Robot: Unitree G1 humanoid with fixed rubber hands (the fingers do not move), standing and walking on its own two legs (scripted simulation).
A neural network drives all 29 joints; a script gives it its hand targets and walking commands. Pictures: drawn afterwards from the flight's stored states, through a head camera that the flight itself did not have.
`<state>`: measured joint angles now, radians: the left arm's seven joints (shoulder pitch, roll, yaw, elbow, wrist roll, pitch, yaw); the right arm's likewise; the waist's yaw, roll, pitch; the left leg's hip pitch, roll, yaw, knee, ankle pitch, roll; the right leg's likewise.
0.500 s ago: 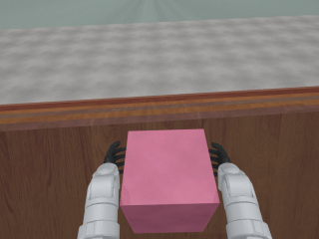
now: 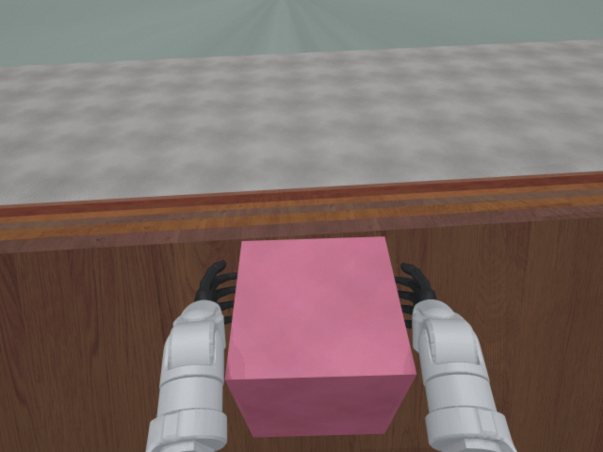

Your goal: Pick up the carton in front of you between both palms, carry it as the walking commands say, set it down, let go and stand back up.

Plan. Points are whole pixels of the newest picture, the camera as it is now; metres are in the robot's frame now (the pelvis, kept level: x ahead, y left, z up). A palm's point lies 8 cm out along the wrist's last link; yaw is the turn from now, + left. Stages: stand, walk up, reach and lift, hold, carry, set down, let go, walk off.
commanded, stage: hold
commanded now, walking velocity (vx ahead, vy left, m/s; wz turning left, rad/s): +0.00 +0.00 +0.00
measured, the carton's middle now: (316, 341) +0.29 +0.00 -0.03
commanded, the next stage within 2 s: carry in 0.12 s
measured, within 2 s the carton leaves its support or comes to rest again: neither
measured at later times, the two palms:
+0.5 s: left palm (209, 253) +0.38 +0.16 +0.08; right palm (409, 258) +0.36 -0.14 +0.08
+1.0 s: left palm (216, 159) +0.64 +0.19 +0.09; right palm (364, 160) +0.62 -0.11 +0.09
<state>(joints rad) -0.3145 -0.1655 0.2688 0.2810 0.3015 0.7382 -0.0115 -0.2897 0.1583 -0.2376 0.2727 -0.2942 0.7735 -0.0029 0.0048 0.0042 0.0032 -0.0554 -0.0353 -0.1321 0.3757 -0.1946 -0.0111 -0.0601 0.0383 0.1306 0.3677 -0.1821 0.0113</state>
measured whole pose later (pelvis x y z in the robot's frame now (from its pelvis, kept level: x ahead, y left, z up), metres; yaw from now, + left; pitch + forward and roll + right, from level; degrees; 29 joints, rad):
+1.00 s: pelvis +0.36 +0.05 +0.00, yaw -1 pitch +6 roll -2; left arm -0.21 -0.14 0.12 -0.33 0.12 1.21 0.09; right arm -0.18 0.14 -0.13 -0.35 -0.11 1.24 -0.10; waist -0.03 0.01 -0.10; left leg -0.08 0.03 0.20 0.28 -0.30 0.04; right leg -0.61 -0.08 -0.13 0.80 -0.22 0.00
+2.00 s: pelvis +1.00 +0.08 -0.01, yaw +1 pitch +4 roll -1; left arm -0.66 -0.01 0.21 0.01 0.09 1.21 0.11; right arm -0.66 0.01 -0.18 0.04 -0.05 1.22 -0.13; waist -0.04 -0.01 0.02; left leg -0.24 -0.01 0.17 0.53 -0.37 0.10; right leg -0.75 -0.07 -0.05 1.00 -0.19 -0.05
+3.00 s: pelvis +1.70 +0.13 -0.34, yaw +2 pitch +0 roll +1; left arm -0.66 -0.04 0.25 0.12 0.10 1.14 0.13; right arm -0.66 -0.01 -0.19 0.16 0.01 1.16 -0.15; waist 0.00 -0.05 0.08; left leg -0.38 -0.13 0.19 1.60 -0.71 0.13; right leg -0.48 0.06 -0.12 0.61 0.22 -0.12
